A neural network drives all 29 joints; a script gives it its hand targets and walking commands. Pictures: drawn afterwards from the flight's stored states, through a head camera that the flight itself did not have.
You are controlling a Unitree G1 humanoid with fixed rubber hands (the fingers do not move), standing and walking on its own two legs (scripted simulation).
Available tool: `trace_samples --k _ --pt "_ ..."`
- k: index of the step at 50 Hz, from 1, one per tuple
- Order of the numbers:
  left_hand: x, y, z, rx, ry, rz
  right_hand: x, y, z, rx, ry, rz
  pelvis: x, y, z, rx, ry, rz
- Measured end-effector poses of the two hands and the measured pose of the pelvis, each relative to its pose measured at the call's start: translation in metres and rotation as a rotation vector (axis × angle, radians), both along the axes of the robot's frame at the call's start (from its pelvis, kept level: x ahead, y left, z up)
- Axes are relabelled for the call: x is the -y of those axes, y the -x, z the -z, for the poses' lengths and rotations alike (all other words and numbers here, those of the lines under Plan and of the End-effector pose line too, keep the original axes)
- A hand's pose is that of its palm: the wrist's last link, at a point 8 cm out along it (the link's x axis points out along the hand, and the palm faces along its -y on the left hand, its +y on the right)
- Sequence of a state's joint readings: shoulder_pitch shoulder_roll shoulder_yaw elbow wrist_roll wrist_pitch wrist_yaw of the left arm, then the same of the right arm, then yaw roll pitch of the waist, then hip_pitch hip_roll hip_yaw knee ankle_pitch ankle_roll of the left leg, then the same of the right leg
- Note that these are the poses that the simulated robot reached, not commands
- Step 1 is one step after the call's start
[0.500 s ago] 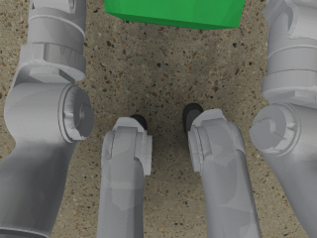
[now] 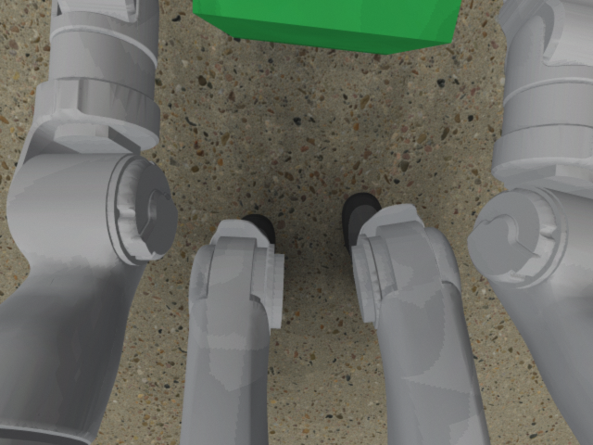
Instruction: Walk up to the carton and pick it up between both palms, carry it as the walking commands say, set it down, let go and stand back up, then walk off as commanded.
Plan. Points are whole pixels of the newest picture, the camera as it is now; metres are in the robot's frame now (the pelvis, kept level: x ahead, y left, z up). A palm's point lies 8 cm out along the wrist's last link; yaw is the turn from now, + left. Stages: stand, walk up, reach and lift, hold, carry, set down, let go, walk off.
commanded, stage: set down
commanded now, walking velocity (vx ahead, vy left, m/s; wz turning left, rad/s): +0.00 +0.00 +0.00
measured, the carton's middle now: out of the picture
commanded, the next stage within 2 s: none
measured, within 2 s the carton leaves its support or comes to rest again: neither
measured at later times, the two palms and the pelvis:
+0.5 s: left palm out of the picture +0.60 +0.12 -0.18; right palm out of the picture +0.55 -0.20 -0.18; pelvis +0.00 +0.00 +0.00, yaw +0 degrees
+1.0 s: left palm out of the picture +0.57 +0.13 -0.22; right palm out of the picture +0.52 -0.20 -0.23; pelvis +0.00 +0.00 -0.01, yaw +0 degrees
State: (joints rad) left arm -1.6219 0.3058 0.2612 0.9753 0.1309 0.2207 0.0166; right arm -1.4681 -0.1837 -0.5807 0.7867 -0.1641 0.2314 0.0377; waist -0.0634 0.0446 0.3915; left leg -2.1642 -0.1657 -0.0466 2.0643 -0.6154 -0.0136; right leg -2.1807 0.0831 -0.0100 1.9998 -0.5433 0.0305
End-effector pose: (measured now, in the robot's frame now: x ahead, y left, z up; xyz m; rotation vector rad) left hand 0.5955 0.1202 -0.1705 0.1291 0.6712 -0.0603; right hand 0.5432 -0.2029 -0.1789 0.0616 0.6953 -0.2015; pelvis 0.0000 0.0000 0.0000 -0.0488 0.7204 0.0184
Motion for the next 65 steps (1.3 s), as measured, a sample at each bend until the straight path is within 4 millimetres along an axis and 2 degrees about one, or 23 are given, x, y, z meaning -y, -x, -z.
trace_samples --k 39,42,45,48,51,55,57,60,65 --pt "-0.002 -0.003 0.008 0.028 0.016 0.006 0.000 -0.003 0.008 0.027 0.028 0.005 -0.001 -0.003 0.007 0.003 0.003 0.000" --pt "-0.004 0.001 0.015 0.005 0.018 -0.001 -0.002 0.005 0.020 -0.027 0.035 0.001 -0.001 -0.003 0.007 0.004 0.003 0.000" --pt "-0.007 0.013 0.032 -0.063 0.037 -0.024 -0.003 0.021 0.039 -0.118 0.058 -0.022 -0.001 -0.003 0.007 0.004 0.003 0.000" --pt "-0.008 0.024 0.047 -0.117 0.058 -0.044 -0.004 0.031 0.049 -0.139 0.062 -0.025 0.000 -0.003 0.007 0.004 0.003 0.001" --pt "-0.011 0.020 0.043 -0.085 0.052 -0.065 -0.005 0.024 0.044 -0.090 0.036 0.011 0.001 -0.002 0.009 0.014 0.004 0.001" --pt "-0.029 0.012 0.026 -0.016 0.015 -0.106 0.003 -0.001 0.015 0.021 0.053 0.031 0.003 0.003 0.018 0.049 0.005 0.002" --pt "-0.041 0.012 0.019 -0.002 -0.011 -0.120 0.011 -0.006 0.006 0.030 0.068 0.040 0.003 0.006 0.022 0.066 0.005 0.002" --pt "-0.049 0.015 0.015 -0.001 -0.031 -0.121 0.020 0.003 0.009 -0.012 0.081 0.049 0.004 0.010 0.024 0.078 0.005 0.002" --pt "-0.037 0.019 0.021 -0.026 0.003 -0.067 0.024 0.028 0.031 -0.101 0.071 0.046 0.004 0.011 0.024 0.081 0.005 0.001"
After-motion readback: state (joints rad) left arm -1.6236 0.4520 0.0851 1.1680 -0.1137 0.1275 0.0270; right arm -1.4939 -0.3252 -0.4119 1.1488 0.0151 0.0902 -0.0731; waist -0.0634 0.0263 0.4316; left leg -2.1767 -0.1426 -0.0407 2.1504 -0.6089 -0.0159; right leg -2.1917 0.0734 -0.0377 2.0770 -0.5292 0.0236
